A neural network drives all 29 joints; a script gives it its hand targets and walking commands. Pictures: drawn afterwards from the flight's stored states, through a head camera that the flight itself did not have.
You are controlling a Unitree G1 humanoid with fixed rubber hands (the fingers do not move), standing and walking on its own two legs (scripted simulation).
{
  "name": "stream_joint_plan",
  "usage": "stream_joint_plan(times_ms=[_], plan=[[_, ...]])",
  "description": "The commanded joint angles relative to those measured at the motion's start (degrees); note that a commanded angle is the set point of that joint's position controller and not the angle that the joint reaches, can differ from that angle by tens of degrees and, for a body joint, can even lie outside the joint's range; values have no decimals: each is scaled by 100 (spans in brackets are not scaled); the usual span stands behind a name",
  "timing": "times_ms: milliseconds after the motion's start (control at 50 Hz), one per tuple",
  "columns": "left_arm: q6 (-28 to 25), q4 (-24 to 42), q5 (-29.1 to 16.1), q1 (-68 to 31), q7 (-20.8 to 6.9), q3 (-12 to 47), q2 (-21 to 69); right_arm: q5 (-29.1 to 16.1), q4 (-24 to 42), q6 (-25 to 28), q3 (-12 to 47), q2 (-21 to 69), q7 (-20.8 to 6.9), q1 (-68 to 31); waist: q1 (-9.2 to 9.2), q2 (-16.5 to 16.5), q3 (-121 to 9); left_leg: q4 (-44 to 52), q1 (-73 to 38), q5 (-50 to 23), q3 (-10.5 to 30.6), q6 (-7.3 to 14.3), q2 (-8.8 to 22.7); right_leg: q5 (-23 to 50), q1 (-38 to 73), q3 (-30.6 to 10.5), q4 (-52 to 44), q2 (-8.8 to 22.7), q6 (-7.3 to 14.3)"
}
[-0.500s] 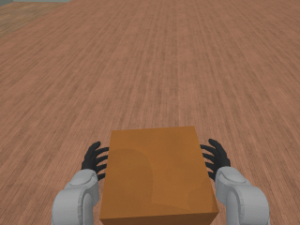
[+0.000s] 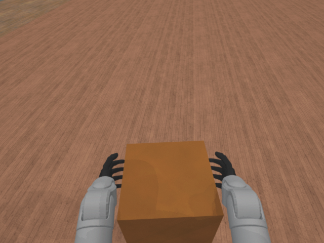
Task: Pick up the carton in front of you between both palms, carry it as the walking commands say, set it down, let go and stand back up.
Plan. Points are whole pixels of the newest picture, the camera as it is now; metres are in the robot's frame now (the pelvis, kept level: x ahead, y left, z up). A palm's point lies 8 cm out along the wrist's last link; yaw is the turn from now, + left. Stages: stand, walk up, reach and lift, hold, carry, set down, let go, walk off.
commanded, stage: carry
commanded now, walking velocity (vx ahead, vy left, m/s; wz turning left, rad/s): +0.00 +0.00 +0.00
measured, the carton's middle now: (167, 199) +0.27 +0.00 -0.05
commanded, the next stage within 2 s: hold in 1.20 s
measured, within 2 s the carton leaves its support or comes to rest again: neither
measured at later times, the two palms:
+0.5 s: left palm (109, 181) +0.28 +0.15 +0.03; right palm (229, 180) +0.28 -0.15 +0.03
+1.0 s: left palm (113, 183) +0.28 +0.14 +0.04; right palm (234, 181) +0.28 -0.16 +0.04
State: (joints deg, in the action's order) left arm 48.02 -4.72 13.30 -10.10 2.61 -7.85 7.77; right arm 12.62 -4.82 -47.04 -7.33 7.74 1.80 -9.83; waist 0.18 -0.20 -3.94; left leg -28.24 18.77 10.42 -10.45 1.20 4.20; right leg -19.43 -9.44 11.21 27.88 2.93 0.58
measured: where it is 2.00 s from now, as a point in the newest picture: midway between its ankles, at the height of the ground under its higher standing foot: outside the picture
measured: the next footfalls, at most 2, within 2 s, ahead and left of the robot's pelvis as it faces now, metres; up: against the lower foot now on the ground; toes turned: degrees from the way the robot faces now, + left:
none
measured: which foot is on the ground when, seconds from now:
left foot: down 0.00-1.00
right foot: down 0.00-1.00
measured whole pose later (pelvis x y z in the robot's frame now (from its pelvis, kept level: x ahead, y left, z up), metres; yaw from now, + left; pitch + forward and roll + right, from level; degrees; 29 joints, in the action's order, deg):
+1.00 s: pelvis -0.02 -0.02 +0.00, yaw +0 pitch +1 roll +0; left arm 42.2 -9.0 13.9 -13.2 2.3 -10.4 8.3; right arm 13.9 -8.9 -41.9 -9.6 8.3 1.5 -13.0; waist 0.1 0.0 -3.3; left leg -29.2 21.0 9.1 -9.8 0.1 5.3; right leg -20.1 -12.4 11.7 31.2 2.4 2.1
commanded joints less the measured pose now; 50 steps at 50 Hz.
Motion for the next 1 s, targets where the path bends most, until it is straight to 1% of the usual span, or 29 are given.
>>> stream_joint_plan(times_ms=[0, 40, 100, 220, 300, 360, 500, 680, 840, 980], plan=[[-1002, -237, -1241, -2850, -1273, 2691, 4610, -1167, -320, 927, 2617, 4623, -1211, -2780, 5, 96, -1230, 315, -802, -982, 637, 21, 552, 669, -154, -610, -561, 649, 73], [-1202, -303, -1294, -2984, -1348, 2807, 4827, -1215, -357, 1130, 2751, 4832, -1281, -2954, 3, 81, -1370, 268, -862, -1096, 634, 23, 553, 785, -103, -610, -500, 647, 79], [-1264, -152, -1403, -3110, -1416, 3039, 5058, -1308, -224, 1190, 2988, 5069, -1352, -3087, 2, 48, -1553, 200, -922, -1244, 628, 28, 567, 958, -36, -591, -386, 641, 76], [-908, 159, -1494, -2726, -1396, 3266, 5146, -1407, 49, 828, 3211, 5183, -1332, -2663, 8, 62, -1696, 92, -947, -1600, 620, 53, 598, 1301, -17, -564, -206, 634, 46], [-754, 147, -1422, -2624, -1377, 3116, 4984, -1294, 21, 672, 2988, 5031, -1305, -2483, -1, 72, -1663, 32, -888, -1765, 603, 59, 603, 1536, -39, -555, -159, 647, 27], [-761, 50, -1387, -2665, -1386, 3019, 4944, -1258, -64, 679, 2881, 5009, -1312, -2518, -8, 71, -1544, 40, -827, -1621, 597, 39, 590, 1503, -112, -572, -208, 664, 24], [-818, -1, -1454, -2913, -1417, 3024, 5118, -1375, -1, 744, 3007, 5170, -1338, -2919, -3, 12, -1390, 102, -741, -1258, 604, 1, 564, 1235, -195, -591, -326, 681, 54], [-791, -99, -1411, -2794, -1442, 2970, 5134, -1323, -119, 701, 2967, 5194, -1361, -2783, -8, 3, -1522, 50, -783, -1330, 559, -11, 557, 1431, -137, -580, -266, 688, 93], [-811, -31, -1466, -2924, -1455, 3036, 5189, -1339, -75, 722, 2977, 5243, -1364, -2855, -9, 27, -1469, 66, -760, -1230, 550, -30, 556, 1355, -207, -596, -298, 691, 108], [-802, -97, -1436, -2849, -1453, 2989, 5164, -1328, -84, 715, 2975, 5217, -1357, -2840, -12, -5, -1494, 54, -750, -1227, 535, -39, 554, 1402, -191, -585, -285, 692, 124]])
